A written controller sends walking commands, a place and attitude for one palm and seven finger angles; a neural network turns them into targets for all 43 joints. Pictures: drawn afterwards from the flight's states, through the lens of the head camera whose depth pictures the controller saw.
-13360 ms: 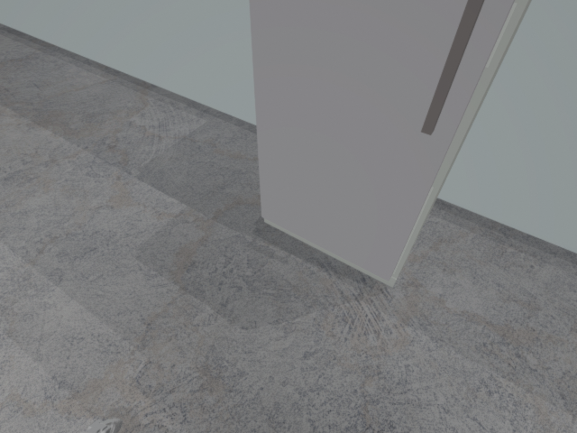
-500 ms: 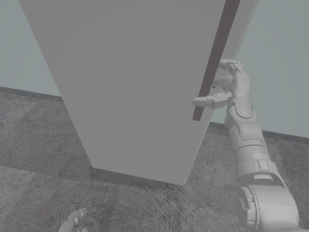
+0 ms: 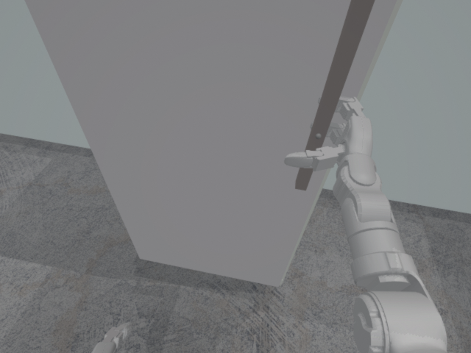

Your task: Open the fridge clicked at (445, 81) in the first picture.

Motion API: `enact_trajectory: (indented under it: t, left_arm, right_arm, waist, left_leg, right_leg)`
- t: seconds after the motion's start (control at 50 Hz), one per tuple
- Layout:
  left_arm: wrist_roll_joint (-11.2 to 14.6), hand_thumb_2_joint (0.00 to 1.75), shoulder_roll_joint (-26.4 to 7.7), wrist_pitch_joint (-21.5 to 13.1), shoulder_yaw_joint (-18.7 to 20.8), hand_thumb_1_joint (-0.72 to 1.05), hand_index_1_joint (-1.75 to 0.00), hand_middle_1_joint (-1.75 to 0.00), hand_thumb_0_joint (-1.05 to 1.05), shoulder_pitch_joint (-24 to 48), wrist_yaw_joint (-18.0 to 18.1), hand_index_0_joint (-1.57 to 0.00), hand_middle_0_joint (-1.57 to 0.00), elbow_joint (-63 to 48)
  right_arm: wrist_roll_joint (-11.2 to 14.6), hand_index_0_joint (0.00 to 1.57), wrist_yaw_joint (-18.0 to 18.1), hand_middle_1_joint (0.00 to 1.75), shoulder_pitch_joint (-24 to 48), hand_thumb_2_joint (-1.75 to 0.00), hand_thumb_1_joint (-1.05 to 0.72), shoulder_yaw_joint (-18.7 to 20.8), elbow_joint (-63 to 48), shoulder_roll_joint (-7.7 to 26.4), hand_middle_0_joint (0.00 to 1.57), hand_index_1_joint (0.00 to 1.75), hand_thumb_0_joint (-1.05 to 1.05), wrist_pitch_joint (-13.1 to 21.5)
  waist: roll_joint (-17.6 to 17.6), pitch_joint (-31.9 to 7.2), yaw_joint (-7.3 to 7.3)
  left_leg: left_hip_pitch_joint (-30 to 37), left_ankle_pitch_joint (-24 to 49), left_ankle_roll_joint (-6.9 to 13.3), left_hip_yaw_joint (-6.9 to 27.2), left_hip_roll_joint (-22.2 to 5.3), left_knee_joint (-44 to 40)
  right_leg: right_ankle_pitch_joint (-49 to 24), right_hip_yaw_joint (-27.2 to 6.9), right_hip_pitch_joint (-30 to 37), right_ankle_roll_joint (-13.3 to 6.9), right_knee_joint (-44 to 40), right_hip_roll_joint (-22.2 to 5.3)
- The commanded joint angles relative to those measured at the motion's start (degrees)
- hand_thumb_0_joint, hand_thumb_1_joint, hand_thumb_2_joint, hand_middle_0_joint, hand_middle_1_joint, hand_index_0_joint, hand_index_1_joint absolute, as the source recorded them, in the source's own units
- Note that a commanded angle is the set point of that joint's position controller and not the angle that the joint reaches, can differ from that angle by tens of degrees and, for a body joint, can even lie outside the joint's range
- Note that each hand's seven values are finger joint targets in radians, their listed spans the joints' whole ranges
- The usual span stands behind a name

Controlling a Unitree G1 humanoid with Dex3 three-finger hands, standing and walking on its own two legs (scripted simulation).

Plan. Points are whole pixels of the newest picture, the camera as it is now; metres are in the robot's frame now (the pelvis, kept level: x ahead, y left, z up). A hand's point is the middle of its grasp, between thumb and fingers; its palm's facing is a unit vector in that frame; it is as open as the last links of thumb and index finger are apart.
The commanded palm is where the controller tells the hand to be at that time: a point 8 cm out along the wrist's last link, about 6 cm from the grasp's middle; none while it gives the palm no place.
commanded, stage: slide the fingers in behind the handle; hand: right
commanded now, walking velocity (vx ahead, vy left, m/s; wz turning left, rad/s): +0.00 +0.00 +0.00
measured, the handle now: (325, 105) +0.49 -0.11 +0.20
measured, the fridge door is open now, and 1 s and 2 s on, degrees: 0 0 0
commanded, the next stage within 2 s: grip the handle and tug to test in 0.72 s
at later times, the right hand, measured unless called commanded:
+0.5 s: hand (312, 139) +0.43 -0.09 +0.17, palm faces +0.11 +0.99 +0.00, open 14.3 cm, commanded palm +0.39 -0.13 +0.17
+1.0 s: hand (312, 138) +0.43 -0.09 +0.17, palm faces +0.11 +0.99 +0.00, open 13.4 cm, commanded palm +0.40 -0.13 +0.17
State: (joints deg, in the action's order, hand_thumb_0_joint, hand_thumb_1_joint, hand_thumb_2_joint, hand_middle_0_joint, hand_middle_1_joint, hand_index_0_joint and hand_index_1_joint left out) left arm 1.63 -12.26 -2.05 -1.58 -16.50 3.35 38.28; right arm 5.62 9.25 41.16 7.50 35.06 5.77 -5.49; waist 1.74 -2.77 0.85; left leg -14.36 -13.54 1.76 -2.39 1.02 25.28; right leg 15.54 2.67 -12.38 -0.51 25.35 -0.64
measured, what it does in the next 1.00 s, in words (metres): stands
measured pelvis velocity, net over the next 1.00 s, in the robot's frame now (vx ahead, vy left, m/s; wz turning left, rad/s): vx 0.00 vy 0.00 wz -0.02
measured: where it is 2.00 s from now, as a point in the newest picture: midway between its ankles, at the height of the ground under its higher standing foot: outside the picture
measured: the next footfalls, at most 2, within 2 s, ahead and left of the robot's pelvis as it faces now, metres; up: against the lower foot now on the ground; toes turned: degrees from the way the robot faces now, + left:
none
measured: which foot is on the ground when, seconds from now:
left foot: down 0.00-1.00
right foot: down 0.00-1.00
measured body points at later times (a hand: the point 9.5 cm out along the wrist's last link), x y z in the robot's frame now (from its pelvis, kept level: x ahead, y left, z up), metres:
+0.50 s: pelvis +0.00 +0.00 +0.00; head +0.00 +0.02 +0.45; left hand +0.14 +0.23 -0.11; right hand +0.41 -0.14 +0.17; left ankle -0.01 +0.10 -0.74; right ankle -0.03 -0.11 -0.74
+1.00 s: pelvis +0.00 +0.00 +0.00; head +0.00 +0.01 +0.45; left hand +0.13 +0.23 -0.11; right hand +0.42 -0.14 +0.17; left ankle -0.01 +0.10 -0.74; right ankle -0.03 -0.11 -0.74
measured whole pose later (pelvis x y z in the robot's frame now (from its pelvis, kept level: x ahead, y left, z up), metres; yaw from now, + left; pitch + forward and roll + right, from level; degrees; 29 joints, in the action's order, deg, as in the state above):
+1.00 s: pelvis +0.00 +0.00 +0.00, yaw -1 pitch +2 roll +0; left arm 1.4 -12.1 -2.3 -1.6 -14.8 3.7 39.3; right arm 5.9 11.4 41.6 4.2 34.1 3.7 -7.4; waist 1.7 -2.0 0.4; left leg -13.4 -13.3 1.5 -3.2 0.4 24.9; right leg 15.0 1.8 -11.8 -0.8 25.0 0.0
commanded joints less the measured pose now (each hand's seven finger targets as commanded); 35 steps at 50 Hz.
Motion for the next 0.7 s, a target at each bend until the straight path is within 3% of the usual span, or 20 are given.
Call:
enact_trajectory:
  t: [0.0, 0.02, 0.04, 0.12, 0.16, 0.2, 0.22, 0.24, 0.26, 0.32, 0.36, 0.4, 0.46, 0.56, 0.58, 0.6, 0.62, 0.66, 0.68]
  left_arm:
    - [0.23, 0.90, -6.39, -2.48, 2.16, 0.90, -0.30, -0.30, 0.00, 4.22, 0.56, -0.20, -0.20, -7.57]
    - [0.31, 0.90, -6.64, -2.44, 2.25, 0.90, -0.30, -0.30, 0.00, 4.16, 0.70, -0.20, -0.20, -7.57]
    - [0.33, 0.90, -6.40, -2.63, 2.14, 0.90, -0.30, -0.30, 0.00, 4.50, 0.72, -0.20, -0.20, -7.59]
    - [-0.02, 0.90, -6.54, -2.54, 2.11, 0.90, -0.30, -0.30, 0.00, 4.75, 0.99, -0.20, -0.20, -6.82]
    - [-0.05, 0.90, -5.96, -2.80, 1.84, 0.90, -0.30, -0.30, 0.00, 5.06, 0.81, -0.20, -0.20, -6.95]
    - [-0.16, 0.90, -5.93, -2.79, 1.85, 0.90, -0.30, -0.30, 0.00, 4.81, 0.74, -0.20, -0.20, -6.57]
    - [-0.25, 0.90, -6.30, -2.80, 1.95, 0.90, -0.30, -0.30, 0.00, 4.63, 0.72, -0.20, -0.20, -6.70]
    - [-0.15, 0.90, -6.26, -2.82, 2.04, 0.90, -0.30, -0.30, 0.00, 4.77, 0.79, -0.20, -0.20, -6.60]
    - [-0.22, 0.90, -6.06, -2.95, 1.95, 0.90, -0.30, -0.30, 0.00, 4.83, 0.73, -0.20, -0.20, -6.61]
    - [-0.32, 0.90, -6.42, -2.98, 2.02, 0.90, -0.30, -0.30, 0.00, 4.75, 0.82, -0.20, -0.20, -6.62]
    - [-0.29, 0.90, -6.00, -3.17, 1.87, 0.90, -0.30, -0.30, 0.00, 5.23, 0.78, -0.20, -0.20, -6.62]
    - [-0.30, 0.90, -5.91, -3.29, 1.83, 0.90, -0.30, -0.30, 0.00, 5.22, 0.76, -0.20, -0.20, -6.59]
    - [-0.26, 0.90, -6.09, -3.16, 1.84, 0.90, -0.30, -0.30, 0.00, 5.45, 0.75, -0.20, -0.20, -6.76]
    - [-0.07, 0.90, -5.95, -3.15, 1.64, 0.90, -0.30, -0.30, 0.00, 5.81, 0.75, -0.20, -0.20, -6.79]
    - [-0.07, 0.90, -5.98, -3.08, 1.65, 0.90, -0.30, -0.30, 0.00, 5.63, 0.91, -0.20, -0.20, -6.40]
    - [-0.19, 0.90, -5.96, -3.10, 1.63, 0.90, -0.30, -0.30, 0.00, 5.41, 0.92, -0.20, -0.20, -6.38]
    - [-0.20, 0.90, -6.41, -2.91, 1.86, 0.90, -0.30, -0.30, 0.00, 5.27, 1.00, -0.20, -0.20, -6.35]
    - [-0.27, 0.90, -6.01, -2.97, 1.81, 0.90, -0.30, -0.30, 0.00, 5.54, 0.96, -0.20, -0.20, -6.72]
    - [-0.27, 0.90, -5.98, -2.92, 1.82, 0.90, -0.30, -0.30, 0.00, 5.36, 0.95, -0.20, -0.20, -6.58]
  right_arm:
    - [0.42, 0.30, -0.97, 1.20, 28.14, -0.30, 0.50, -3.00, -16.10, 2.57, 0.30, 1.20, 0.00, 3.05]
    - [0.57, 0.30, -0.80, 1.20, 28.18, -0.30, 0.50, -3.17, -15.87, 2.49, 0.30, 1.20, 0.00, 2.79]
    - [0.83, 0.30, -0.80, 1.20, 29.82, -0.30, 0.50, -4.35, -17.27, 1.26, 0.30, 1.20, 0.00, 2.61]
    - [0.63, 0.30, 0.73, 1.20, 29.10, -0.30, 0.50, -2.36, -16.78, 3.13, 0.30, 1.20, 0.00, 1.99]
    - [0.31, 0.30, 0.96, 1.20, 30.53, -0.30, 0.50, -4.82, -17.47, 0.45, 0.30, 1.20, 0.00, 2.05]
    - [0.13, 0.30, 1.13, 1.20, 30.12, -0.30, 0.50, -5.30, -16.64, -0.26, 0.30, 1.20, 0.00, 2.15]
    - [0.17, 0.30, 1.18, 1.20, 30.05, -0.30, 0.50, -5.92, -15.95, -0.73, 0.30, 1.20, 0.00, 2.23]
    - [0.26, 0.30, 1.25, 1.20, 30.42, -0.30, 0.50, -4.93, -16.46, 0.38, 0.30, 1.20, 0.00, 2.47]
    - [0.22, 0.30, 1.10, 1.20, 31.28, -0.30, 0.50, -6.14, -16.89, -0.95, 0.30, 1.20, 0.00, 2.59]
    - [0.34, 0.30, 0.93, 1.20, 30.69, -0.30, 0.50, -5.24, -15.64, 0.14, 0.30, 1.20, 0.00, 2.98]
    - [0.31, 0.30, 0.72, 1.20, 31.57, -0.30, 0.50, -5.25, -17.39, 0.24, 0.30, 1.20, 0.00, 3.47]
    - [0.66, 0.30, 0.42, 1.20, 30.61, -0.30, 0.50, -5.26, -16.98, -0.31, 0.30, 1.20, 0.00, 3.50]
    - [0.91, 0.30, 0.35, 1.20, 29.32, -0.30, 0.50, -3.75, -17.41, 1.31, 0.30, 1.20, 0.00, 3.74]
    - [1.07, 0.30, 0.30, 1.20, 30.14, -0.30, 0.50, -4.91, -17.14, 0.16, 0.30, 1.20, 0.00, 3.37]
    - [0.94, 0.30, 0.51, 1.20, 30.32, -0.30, 0.50, -3.77, -15.96, 1.44, 0.30, 1.20, 0.00, 3.21]
    - [0.91, 0.30, 0.48, 1.20, 30.82, -0.30, 0.50, -4.36, -16.20, 0.73, 0.30, 1.20, 0.00, 3.15]
    - [0.83, 0.30, 0.66, 1.20, 29.47, -0.30, 0.50, -2.95, -14.96, 2.40, 0.30, 1.20, 0.00, 2.99]
    - [0.76, 0.30, 0.69, 1.20, 29.48, -0.30, 0.50, -2.95, -17.14, 2.03, 0.30, 1.20, 0.00, 3.23]
    - [0.63, 0.30, 0.78, 1.20, 28.82, -0.30, 0.50, -2.62, -17.18, 2.39, 0.30, 1.20, 0.00, 3.27]
  waist:
    - [-3.71, -17.44, 0.58]
    - [-5.45, -16.73, 0.79]
    - [-3.65, -17.01, 1.13]
    - [-4.74, -17.25, 0.38]
    - [-2.70, -17.46, 0.67]
    - [-2.92, -17.53, 0.77]
    - [-5.33, -17.26, 1.04]
    - [-4.88, -17.90, 0.92]
    - [-4.36, -17.86, 1.25]
    - [-6.01, -18.11, 0.83]
    - [-3.51, -19.34, 0.66]
    - [-3.79, -19.44, 0.59]
    - [-5.20, -19.18, 0.16]
    - [-4.36, -17.24, 0.50]
    - [-4.11, -16.67, 0.57]
    - [-4.49, -17.06, 0.83]
    - [-6.14, -17.20, 0.42]
    - [-3.99, -19.04, -0.09]
    - [-4.56, -19.37, -0.18]
  left_leg:
    - [8.43, 23.68, -0.22, 0.68, -0.61, -0.91]
    - [8.41, 22.82, -0.27, 0.31, -0.62, -1.09]
    - [7.50, 22.23, -0.33, 0.63, -0.62, -1.32]
    - [8.24, 21.00, -0.26, 0.52, -0.74, -1.35]
    - [7.57, 21.15, -0.14, 0.67, -0.75, -1.08]
    - [7.22, 21.31, -0.04, 0.39, -0.71, -0.90]
    - [7.48, 21.44, -0.19, 0.23, -0.72, -0.96]
    - [7.48, 21.44, -0.17, 0.44, -0.69, -0.96]
    - [7.35, 21.90, -0.19, 0.49, -0.68, -0.88]
    - [8.12, 21.62, -0.29, 0.51, -0.80, -1.01]
    - [8.43, 22.57, -0.05, 0.73, -0.83, -0.68]
    - [8.57, 23.73, -0.11, 0.69, -0.83, -0.63]
    - [9.72, 24.46, -0.11, 0.56, -0.80, -0.59]
    - [8.37, 22.04, -0.18, 0.53, -0.76, -1.14]
    - [8.16, 21.59, -0.18, 0.64, -0.78, -1.35]
    - [8.14, 21.83, -0.23, 0.56, -0.77, -1.27]
    - [8.81, 21.53, -0.27, 0.45, -0.82, -1.35]
    - [9.63, 23.37, -0.11, 0.73, -0.88, -0.87]
    - [10.00, 24.02, -0.07, 0.58, -0.87, -0.70]
  right_leg:
    - [-20.97, -0.99, 6.38, -1.28, -0.33, 0.54]
    - [-20.83, -1.47, 6.30, -1.34, -0.41, 0.37]
    - [-20.18, -1.38, 7.10, -1.43, -0.34, 0.54]
    - [-19.65, -1.80, 6.72, -1.32, -0.56, 0.66]
    - [-19.59, -1.81, 7.19, -1.26, -0.45, 0.90]
    - [-20.21, -1.91, 7.47, -1.02, -0.39, 0.73]
    - [-20.54, -2.29, 7.36, -1.20, -0.39, 0.66]
    - [-20.39, -2.14, 7.52, -1.19, -0.34, 0.62]
    - [-20.54, -2.04, 7.79, -1.22, -0.26, 0.80]
    - [-20.01, -2.21, 7.28, -1.32, -0.41, 0.82]
    - [-20.92, -1.99, 8.07, -1.19, -0.27, 0.94]
    - [-21.48, -1.75, 8.16, -1.23, 0.01, 1.04]
    - [-22.00, -1.79, 7.48, -1.31, -0.23, 0.97]
    - [-20.03, -1.93, 7.14, -1.23, -0.61, 0.89]
    - [-19.35, -1.81, 6.73, -1.22, -0.62, 0.93]
    - [-19.60, -1.89, 6.84, -1.24, -0.65, 0.96]
    - [-19.81, -2.07, 6.57, -1.29, -0.77, 0.78]
    - [-21.29, -1.68, 7.28, -1.22, -0.63, 0.98]
    - [-21.97, -1.72, 7.23, -1.12, -0.54, 0.92]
